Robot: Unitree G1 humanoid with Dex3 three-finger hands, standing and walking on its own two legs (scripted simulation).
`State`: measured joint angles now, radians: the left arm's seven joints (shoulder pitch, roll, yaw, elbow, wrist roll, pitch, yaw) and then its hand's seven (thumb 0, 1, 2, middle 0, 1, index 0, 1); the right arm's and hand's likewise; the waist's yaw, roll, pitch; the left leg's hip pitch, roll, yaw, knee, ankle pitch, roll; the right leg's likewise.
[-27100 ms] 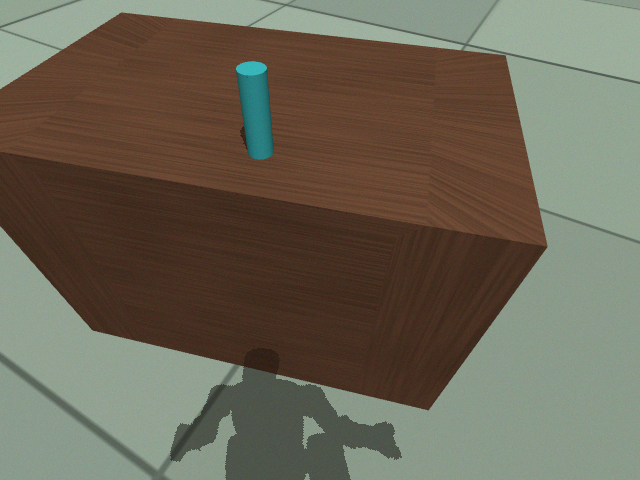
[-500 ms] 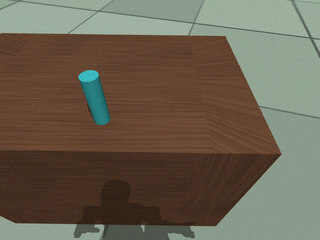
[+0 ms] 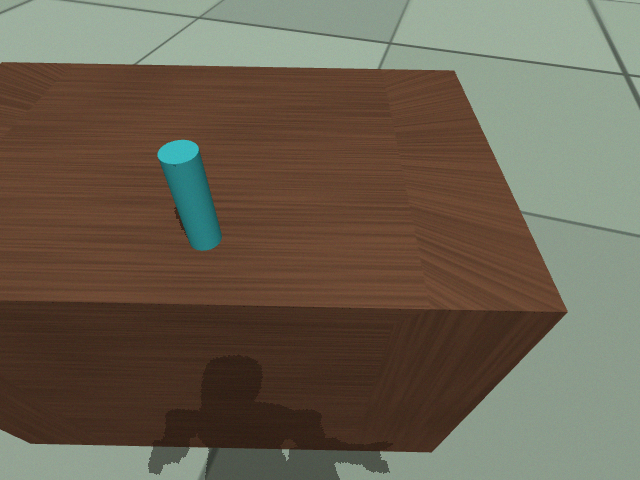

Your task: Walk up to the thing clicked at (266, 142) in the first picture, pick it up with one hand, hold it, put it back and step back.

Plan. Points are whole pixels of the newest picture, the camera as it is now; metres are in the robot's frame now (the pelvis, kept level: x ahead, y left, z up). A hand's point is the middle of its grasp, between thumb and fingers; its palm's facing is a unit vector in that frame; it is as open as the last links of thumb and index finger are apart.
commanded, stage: stand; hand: left
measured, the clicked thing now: (193, 199) +0.46 +0.18 +0.10
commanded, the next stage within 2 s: step back in 1.90 s
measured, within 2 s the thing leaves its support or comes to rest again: neither
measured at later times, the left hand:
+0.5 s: hand out of the picture +0.07 +0.26 -0.16, palm faces -0.02 -0.94 -0.35, open 7.3 cm
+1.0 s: hand out of the picture +0.07 +0.26 -0.16, palm faces -0.02 -0.94 -0.35, open 7.3 cm
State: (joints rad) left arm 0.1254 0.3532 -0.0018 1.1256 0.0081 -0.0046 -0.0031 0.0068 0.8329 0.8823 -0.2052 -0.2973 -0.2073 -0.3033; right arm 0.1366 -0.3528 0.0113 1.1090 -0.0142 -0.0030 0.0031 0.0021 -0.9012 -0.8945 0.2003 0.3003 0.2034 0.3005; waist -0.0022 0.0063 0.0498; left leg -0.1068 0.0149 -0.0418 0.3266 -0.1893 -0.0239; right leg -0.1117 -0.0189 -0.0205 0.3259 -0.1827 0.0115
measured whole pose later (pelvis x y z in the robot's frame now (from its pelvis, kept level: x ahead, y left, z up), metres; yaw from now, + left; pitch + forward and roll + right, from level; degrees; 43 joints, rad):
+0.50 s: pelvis +0.00 +0.00 +0.00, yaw +0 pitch -2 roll +0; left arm 0.12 0.35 0.00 1.12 0.01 0.00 0.00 0.01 0.91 0.90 -0.21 -0.30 -0.21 -0.30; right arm 0.13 -0.35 0.01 1.11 -0.01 0.00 0.00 0.00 -0.90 -0.89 0.20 0.30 0.20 0.30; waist 0.00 0.01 0.05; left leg -0.10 0.01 -0.04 0.32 -0.19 -0.02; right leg -0.10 -0.02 -0.02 0.32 -0.18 0.01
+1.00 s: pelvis +0.00 +0.00 +0.00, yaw +0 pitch -2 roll +0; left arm 0.13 0.35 0.00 1.12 0.01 0.00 0.00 0.01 0.91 0.90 -0.21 -0.30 -0.21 -0.30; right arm 0.13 -0.35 0.01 1.11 -0.01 0.00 0.00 0.00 -0.90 -0.89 0.20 0.30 0.20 0.30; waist 0.00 0.00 0.05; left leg -0.10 0.01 -0.05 0.32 -0.19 -0.02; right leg -0.10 -0.02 -0.02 0.32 -0.18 0.01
